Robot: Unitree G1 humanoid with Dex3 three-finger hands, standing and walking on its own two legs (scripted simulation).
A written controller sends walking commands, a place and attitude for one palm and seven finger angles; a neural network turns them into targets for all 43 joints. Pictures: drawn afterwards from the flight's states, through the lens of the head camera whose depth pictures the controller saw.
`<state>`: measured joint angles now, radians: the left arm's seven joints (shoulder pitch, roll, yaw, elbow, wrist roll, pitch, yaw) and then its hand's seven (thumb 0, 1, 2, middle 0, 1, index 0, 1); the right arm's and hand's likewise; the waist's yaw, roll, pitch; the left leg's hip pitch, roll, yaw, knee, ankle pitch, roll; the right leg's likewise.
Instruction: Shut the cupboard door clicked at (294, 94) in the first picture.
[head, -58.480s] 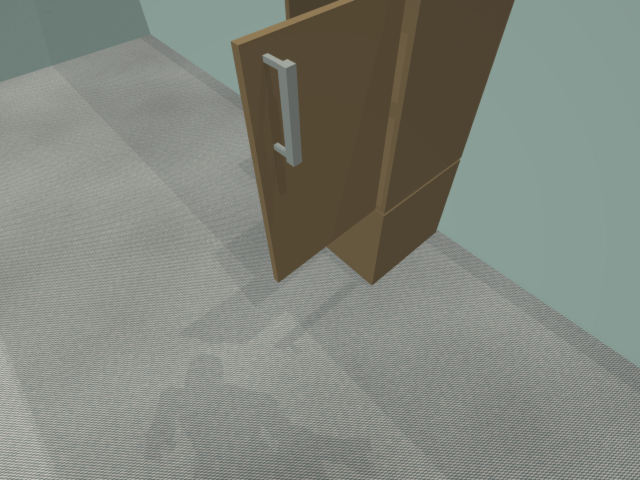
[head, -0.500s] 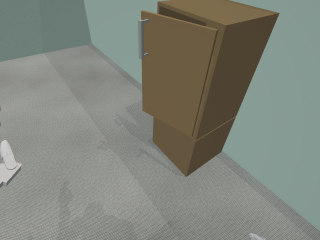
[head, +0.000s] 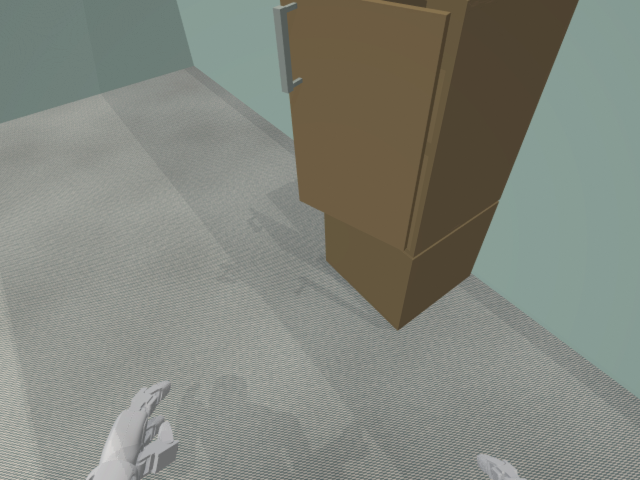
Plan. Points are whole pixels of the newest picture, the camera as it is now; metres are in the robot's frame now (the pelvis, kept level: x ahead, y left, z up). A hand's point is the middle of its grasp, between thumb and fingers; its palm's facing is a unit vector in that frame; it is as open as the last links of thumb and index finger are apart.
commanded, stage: let the arm hang, fingers relaxed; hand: left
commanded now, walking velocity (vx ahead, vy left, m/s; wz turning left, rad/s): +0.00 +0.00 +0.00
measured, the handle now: (289, 49) +0.93 +0.10 +0.15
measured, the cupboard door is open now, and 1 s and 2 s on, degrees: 16 16 16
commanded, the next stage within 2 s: look to check the result in 0.92 s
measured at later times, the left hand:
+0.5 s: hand out of the picture -0.04 +0.19 -0.15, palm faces +0.00 -0.97 -0.23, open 7.3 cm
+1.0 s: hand out of the picture -0.04 +0.15 -0.16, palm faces +0.01 -0.99 -0.12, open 7.4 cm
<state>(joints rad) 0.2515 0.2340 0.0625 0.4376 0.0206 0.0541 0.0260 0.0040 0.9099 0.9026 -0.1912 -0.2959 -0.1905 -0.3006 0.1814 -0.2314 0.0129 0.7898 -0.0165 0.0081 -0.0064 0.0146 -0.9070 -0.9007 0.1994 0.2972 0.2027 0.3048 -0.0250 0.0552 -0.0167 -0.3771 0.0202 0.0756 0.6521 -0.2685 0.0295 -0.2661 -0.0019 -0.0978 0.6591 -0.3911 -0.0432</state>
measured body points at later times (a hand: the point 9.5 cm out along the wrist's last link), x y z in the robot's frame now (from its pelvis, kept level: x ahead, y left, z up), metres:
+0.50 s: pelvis +0.00 +0.00 +0.02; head +0.00 -0.01 +0.47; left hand -0.03 +0.24 -0.13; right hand -0.03 -0.21 -0.15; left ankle +0.05 +0.11 -0.72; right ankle -0.02 -0.09 -0.72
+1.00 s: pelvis +0.00 +0.01 +0.02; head -0.01 +0.02 +0.47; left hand -0.04 +0.20 -0.15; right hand -0.04 -0.18 -0.14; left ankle +0.05 +0.11 -0.72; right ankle -0.02 -0.09 -0.72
